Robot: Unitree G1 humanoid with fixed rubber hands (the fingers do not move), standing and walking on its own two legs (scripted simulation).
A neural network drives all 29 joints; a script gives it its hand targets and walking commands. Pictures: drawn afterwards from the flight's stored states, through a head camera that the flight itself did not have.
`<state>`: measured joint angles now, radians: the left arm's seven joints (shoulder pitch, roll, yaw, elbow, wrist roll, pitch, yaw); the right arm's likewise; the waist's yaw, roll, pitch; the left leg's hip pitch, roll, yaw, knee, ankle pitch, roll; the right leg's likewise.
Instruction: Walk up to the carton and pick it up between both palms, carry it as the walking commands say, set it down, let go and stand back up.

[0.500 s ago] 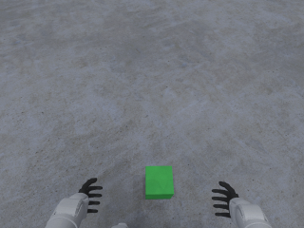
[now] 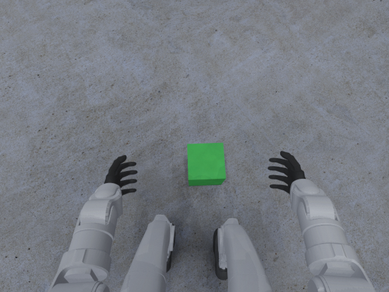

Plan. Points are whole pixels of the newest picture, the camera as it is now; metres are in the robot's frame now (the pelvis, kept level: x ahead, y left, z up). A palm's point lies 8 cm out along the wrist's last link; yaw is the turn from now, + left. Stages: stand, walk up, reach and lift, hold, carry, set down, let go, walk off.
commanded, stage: reach and lift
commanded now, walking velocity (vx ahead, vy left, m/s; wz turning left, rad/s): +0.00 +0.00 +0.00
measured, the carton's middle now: (205, 165) +0.47 -0.04 -0.60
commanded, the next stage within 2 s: none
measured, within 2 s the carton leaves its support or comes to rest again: neither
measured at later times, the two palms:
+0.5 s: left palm (138, 132) +0.45 +0.16 -0.15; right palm (277, 128) +0.47 -0.20 -0.14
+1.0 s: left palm (145, 139) +0.46 +0.16 -0.24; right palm (263, 136) +0.48 -0.19 -0.25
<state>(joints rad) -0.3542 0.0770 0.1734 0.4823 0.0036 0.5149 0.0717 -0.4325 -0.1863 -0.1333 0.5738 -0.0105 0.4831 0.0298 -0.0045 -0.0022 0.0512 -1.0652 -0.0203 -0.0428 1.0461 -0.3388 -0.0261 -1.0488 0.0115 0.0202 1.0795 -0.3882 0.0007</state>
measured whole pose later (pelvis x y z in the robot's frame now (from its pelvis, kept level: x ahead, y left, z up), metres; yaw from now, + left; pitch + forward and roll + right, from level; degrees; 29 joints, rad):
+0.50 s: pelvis +0.00 +0.01 -0.03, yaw -1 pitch +34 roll +0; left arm -0.86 0.07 0.24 0.71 -0.02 0.15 0.19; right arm -0.98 -0.26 -0.22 0.93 0.04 0.10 0.00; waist 0.00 0.01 0.08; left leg -1.38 -0.02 -0.05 1.13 -0.35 -0.02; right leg -1.36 0.02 0.02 1.14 -0.39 0.01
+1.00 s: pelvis +0.00 +0.00 -0.11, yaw -1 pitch +45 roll +1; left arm -0.93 0.08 0.30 0.74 0.00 0.08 0.16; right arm -1.04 -0.23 -0.25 0.91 -0.02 0.07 -0.02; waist 0.02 0.00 -0.02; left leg -1.78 -0.04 -0.06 1.42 -0.44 -0.05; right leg -1.77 0.05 0.05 1.46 -0.47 0.01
